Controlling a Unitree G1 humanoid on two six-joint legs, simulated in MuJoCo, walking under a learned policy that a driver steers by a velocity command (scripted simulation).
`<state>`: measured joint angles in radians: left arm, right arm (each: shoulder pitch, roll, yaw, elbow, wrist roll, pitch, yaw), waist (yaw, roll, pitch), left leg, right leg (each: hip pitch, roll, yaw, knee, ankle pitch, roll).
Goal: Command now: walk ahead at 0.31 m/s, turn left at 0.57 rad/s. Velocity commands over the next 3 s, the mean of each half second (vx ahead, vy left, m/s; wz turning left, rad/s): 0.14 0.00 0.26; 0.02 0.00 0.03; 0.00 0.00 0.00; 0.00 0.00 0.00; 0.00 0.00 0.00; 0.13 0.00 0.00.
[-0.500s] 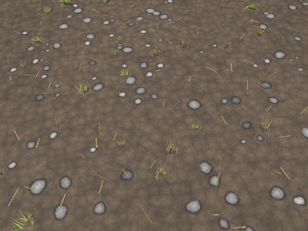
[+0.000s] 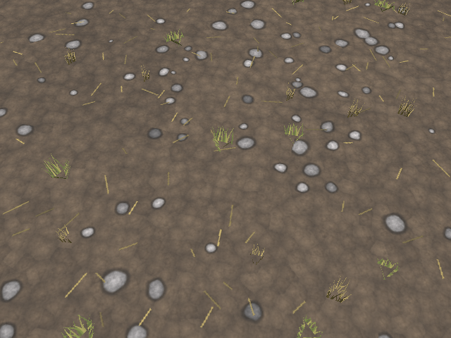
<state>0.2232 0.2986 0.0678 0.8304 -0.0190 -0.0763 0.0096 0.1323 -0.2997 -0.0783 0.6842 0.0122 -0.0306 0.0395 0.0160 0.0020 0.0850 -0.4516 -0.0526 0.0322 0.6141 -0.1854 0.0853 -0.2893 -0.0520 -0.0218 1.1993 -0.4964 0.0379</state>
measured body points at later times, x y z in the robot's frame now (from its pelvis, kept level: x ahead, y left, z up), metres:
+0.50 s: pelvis +0.16 -0.03 +0.01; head +0.18 -0.03 +0.46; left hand +0.29 +0.24 -0.09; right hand +0.31 -0.28 -0.11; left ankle +0.09 +0.06 -0.72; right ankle +0.24 -0.14 -0.72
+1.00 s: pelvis +0.17 -0.04 +0.01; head +0.18 -0.04 +0.46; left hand +0.27 +0.23 -0.11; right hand +0.24 -0.30 -0.13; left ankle +0.09 +0.06 -0.72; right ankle +0.24 -0.14 -0.72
